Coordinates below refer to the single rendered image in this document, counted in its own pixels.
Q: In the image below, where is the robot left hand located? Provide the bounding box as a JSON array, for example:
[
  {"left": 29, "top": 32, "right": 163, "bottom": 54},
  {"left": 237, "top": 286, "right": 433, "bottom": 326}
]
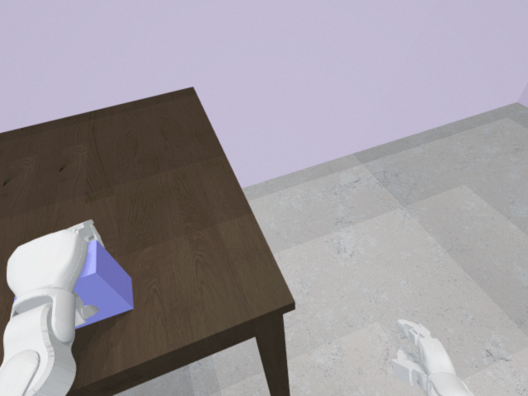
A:
[{"left": 7, "top": 219, "right": 105, "bottom": 327}]

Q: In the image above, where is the left robot forearm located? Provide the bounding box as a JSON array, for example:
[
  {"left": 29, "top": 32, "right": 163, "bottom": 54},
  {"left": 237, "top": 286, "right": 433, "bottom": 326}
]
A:
[{"left": 0, "top": 288, "right": 76, "bottom": 396}]

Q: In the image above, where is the table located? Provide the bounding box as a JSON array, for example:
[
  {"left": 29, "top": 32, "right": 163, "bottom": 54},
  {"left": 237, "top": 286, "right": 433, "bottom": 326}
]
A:
[{"left": 0, "top": 87, "right": 295, "bottom": 396}]

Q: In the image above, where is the robot right hand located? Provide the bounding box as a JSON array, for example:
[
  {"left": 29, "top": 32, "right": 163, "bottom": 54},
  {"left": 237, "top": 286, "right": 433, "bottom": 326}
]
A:
[{"left": 392, "top": 319, "right": 456, "bottom": 394}]

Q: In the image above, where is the sponge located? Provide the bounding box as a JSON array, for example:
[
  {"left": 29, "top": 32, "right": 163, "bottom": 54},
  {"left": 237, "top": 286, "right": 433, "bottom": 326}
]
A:
[{"left": 14, "top": 240, "right": 134, "bottom": 329}]

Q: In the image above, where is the right robot forearm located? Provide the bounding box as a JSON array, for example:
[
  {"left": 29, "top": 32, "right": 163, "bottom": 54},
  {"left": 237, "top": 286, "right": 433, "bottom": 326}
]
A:
[{"left": 427, "top": 371, "right": 476, "bottom": 396}]

